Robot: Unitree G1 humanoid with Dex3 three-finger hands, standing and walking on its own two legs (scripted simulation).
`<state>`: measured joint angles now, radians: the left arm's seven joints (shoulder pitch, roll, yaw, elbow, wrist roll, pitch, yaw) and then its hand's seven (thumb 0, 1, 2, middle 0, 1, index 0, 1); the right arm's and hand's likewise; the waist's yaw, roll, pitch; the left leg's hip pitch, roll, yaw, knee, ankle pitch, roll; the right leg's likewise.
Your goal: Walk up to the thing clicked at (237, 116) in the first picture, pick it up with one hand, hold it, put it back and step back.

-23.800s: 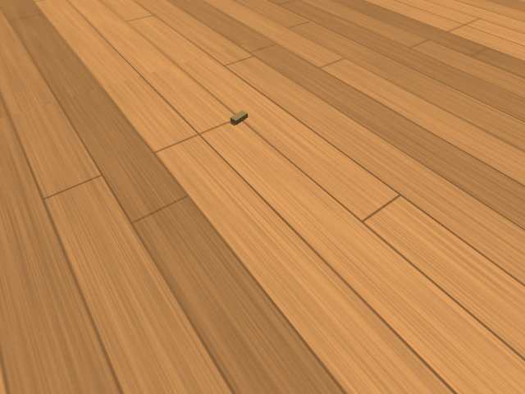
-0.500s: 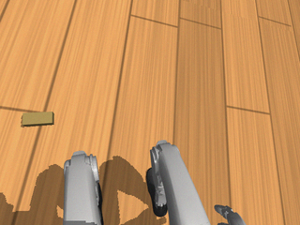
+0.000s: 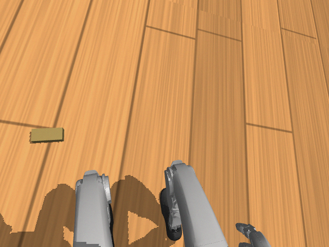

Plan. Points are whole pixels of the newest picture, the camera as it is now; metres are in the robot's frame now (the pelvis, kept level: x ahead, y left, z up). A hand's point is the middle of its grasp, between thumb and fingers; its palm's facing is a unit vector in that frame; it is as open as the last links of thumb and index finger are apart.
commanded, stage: go down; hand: left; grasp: from above
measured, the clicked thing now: (48, 135) +0.50 +0.33 -0.49
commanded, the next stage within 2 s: approach in 1.08 s
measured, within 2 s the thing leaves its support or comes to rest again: neither
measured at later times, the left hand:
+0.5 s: hand out of the picture +0.47 +0.38 -0.02, palm faces -0.45 -0.03 -0.89, open 14.0 cm
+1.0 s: hand out of the picture +0.46 +0.38 -0.02, palm faces -0.46 -0.03 -0.89, open 13.9 cm
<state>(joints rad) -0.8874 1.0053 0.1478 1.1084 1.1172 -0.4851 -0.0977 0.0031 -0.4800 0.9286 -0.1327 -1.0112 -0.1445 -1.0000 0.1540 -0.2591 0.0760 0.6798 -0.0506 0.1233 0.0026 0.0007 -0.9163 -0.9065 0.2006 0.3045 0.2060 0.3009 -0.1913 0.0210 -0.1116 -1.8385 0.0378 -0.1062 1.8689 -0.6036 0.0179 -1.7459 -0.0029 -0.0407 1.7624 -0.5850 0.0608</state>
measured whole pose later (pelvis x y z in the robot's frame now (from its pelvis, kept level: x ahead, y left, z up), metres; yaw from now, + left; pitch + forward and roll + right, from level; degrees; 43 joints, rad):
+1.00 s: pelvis +0.01 +0.01 +0.04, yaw +0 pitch +32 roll -9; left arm -0.83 0.97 0.13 1.13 1.13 -0.47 -0.05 0.00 -0.50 0.93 -0.11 -1.06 -0.13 -1.04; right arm 0.18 -0.25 0.07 0.69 -0.04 0.12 0.00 0.00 -0.92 -0.91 0.20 0.30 0.21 0.30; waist -0.19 0.02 -0.13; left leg -1.72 0.04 -0.09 1.75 -0.60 0.03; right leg -1.62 0.00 -0.03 1.63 -0.57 0.05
